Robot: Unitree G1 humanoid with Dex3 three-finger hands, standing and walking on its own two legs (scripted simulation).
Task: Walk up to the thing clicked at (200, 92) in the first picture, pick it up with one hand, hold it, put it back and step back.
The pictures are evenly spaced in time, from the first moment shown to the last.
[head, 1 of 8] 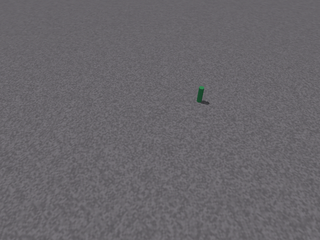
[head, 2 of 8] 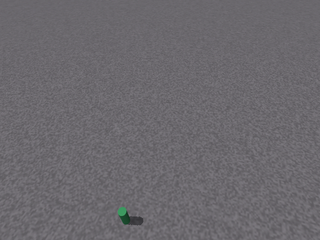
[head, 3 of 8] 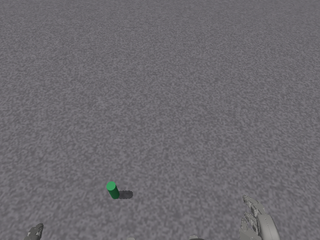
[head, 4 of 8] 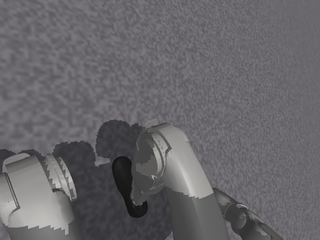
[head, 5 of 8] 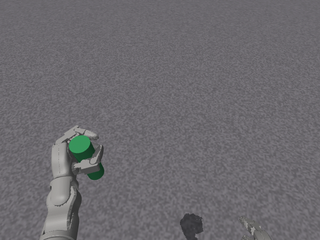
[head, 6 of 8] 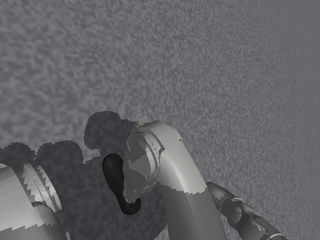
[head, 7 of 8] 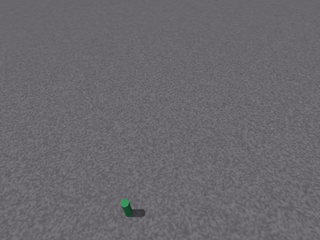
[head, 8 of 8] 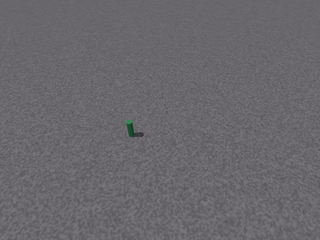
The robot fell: no
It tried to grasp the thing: yes
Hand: left
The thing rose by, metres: 0.68
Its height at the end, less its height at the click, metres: +0.00
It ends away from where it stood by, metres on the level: 0.01
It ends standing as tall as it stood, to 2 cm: yes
